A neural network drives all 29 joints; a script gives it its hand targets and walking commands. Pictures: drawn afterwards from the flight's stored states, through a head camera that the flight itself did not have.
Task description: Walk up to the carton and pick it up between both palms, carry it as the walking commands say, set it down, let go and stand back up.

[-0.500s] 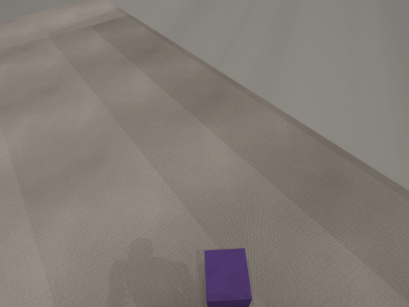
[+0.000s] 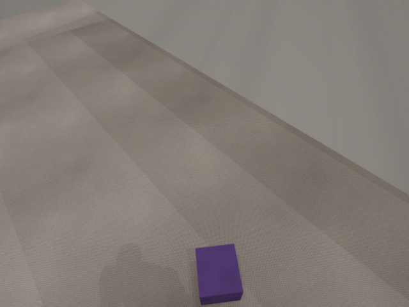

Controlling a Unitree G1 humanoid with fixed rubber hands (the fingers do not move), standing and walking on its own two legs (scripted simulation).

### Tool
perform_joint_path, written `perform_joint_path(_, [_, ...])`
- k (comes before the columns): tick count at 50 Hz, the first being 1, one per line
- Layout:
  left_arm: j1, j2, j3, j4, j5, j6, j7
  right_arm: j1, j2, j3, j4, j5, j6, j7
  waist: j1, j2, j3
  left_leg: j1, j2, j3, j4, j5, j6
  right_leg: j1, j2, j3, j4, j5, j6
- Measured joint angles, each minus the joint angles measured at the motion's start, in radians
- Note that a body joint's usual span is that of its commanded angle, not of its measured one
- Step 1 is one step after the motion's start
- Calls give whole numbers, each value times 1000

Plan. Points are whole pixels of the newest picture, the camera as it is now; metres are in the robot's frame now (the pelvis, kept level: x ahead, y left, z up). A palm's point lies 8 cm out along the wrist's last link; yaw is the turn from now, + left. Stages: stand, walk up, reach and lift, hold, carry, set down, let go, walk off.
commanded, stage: walk up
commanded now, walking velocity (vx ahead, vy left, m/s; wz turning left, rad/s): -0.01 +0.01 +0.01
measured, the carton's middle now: (217, 274) +0.38 -0.01 -0.70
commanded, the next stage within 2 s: stand in 0.56 s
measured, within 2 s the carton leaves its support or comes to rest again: neither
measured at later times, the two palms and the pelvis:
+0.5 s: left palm out of the picture -0.05 +0.17 -0.15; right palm out of the picture -0.04 -0.22 -0.15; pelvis -0.01 -0.02 +0.00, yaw +2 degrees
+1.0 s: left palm out of the picture +0.05 +0.20 -0.15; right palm out of the picture +0.07 -0.26 -0.15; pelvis -0.01 -0.03 -0.02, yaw +0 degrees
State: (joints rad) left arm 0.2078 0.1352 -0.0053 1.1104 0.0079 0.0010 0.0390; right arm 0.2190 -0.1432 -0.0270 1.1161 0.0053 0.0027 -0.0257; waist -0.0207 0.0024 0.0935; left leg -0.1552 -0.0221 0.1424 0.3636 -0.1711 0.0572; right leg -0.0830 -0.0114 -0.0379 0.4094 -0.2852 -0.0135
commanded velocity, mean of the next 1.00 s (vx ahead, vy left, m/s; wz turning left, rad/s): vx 0.00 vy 0.00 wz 0.00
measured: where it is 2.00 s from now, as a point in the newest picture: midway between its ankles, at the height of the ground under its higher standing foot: outside the picture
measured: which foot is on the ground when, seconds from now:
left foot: down 0.00-1.00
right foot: down 0.00-1.00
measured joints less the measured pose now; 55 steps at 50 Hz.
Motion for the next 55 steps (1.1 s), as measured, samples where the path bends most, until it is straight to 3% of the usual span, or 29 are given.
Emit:
perform_joint_path(15, [68, -22, -16, 61, 1, -18, 2, 75, 25, 6, 97, -9, -3, 1, 13, -4, -41, 25, 17, -30, -32, 28, -24, 43, 22, -27, -56, 29, -24])
perform_joint_path(45, [110, -25, 2, 57, 7, -27, 6, 68, 42, 19, 86, -5, -14, -13, 27, -18, -24, 17, 36, -50, -11, 18, -49, 46, 41, -40, -51, 20, -46])
perform_joint_path(47, [107, -13, -20, -47, -37, 28, 5, 75, 26, 50, -30, 35, 37, -16, 41, -20, -73, -81, 32, -58, 63, -25, -40, -58, 40, -32, 27, -12, -46])
perform_joint_path(50, [-20, 52, -23, -240, -106, 189, 9, -63, -48, 94, -223, 119, 185, -56, 50, -19, -115, -277, 45, -51, 248, -76, -41, -268, 36, -29, 240, -95, -54])
perform_joint_path(53, [-205, 124, -53, -367, -175, 401, 5, -251, -93, 110, -308, 178, 386, -65, 53, -36, -140, -403, 35, -46, 358, -104, -39, -408, 18, -26, 386, -148, -56])
perform_joint_path(55, [-278, 144, -64, -422, -187, 531, -1, -317, -89, 110, -357, 175, 512, -58, 49, -43, -166, -460, 29, -53, 389, -125, -40, -466, 12, -28, 418, -139, -58])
